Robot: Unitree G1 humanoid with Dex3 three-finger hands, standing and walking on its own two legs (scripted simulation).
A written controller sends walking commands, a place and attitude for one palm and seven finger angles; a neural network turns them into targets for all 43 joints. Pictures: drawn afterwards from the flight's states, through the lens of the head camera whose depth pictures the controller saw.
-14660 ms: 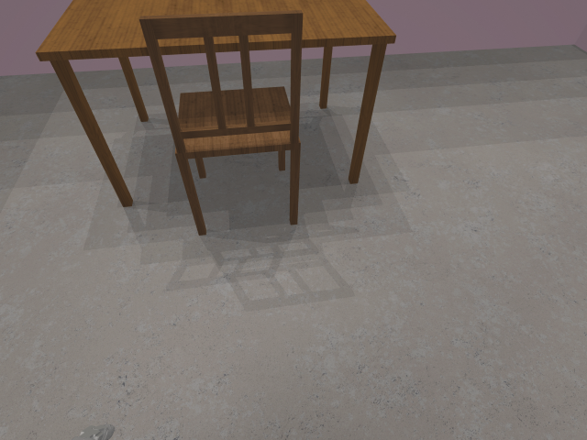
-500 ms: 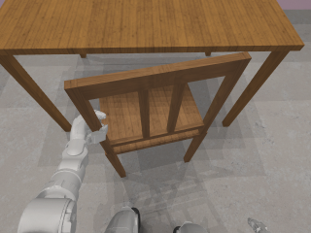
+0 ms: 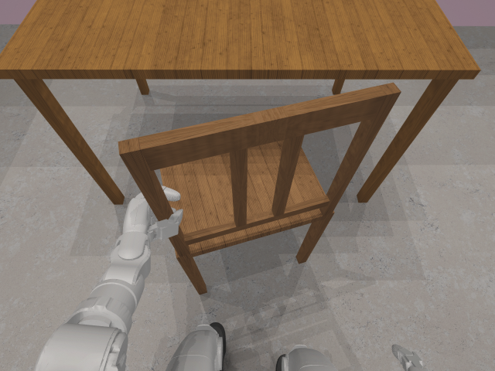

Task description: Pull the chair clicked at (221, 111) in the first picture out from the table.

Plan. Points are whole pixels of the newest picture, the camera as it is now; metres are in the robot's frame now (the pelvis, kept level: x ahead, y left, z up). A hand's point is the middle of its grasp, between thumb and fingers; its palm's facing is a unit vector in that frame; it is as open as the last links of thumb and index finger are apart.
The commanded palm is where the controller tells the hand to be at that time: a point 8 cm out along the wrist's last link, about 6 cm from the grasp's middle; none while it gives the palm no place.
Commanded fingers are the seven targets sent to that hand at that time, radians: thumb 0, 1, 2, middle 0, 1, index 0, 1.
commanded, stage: step backward, pulling the chair out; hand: left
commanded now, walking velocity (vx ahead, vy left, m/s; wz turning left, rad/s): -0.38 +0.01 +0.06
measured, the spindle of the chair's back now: (239, 191) +0.43 +0.03 -0.06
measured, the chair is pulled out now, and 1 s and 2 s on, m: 0.12 0.19 0.30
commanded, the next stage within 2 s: none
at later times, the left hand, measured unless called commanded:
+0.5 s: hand (170, 229) +0.35 +0.16 -0.06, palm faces +0.06 -0.98 -0.21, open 5.9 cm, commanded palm +0.33 +0.21 -0.05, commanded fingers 0.00 0.90 0.90 -0.50 -1.45 -0.50 -1.45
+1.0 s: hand (167, 268) +0.27 +0.15 -0.06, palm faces +0.08 -0.97 -0.21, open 5.9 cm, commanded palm +0.27 +0.20 -0.05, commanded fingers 0.00 0.90 0.90 -0.50 -1.45 -0.50 -1.45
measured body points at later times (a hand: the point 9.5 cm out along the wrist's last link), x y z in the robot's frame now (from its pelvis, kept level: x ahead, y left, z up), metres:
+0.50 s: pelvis -0.03 +0.00 +0.00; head +0.08 +0.00 +0.44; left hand +0.34 +0.21 -0.04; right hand +0.09 -0.26 -0.12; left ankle +0.04 +0.14 -0.72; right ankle +0.03 -0.13 -0.72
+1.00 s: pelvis -0.10 -0.02 +0.00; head +0.00 -0.01 +0.43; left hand +0.27 +0.20 -0.04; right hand +0.01 -0.27 -0.14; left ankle -0.04 +0.14 -0.72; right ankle +0.00 -0.13 -0.72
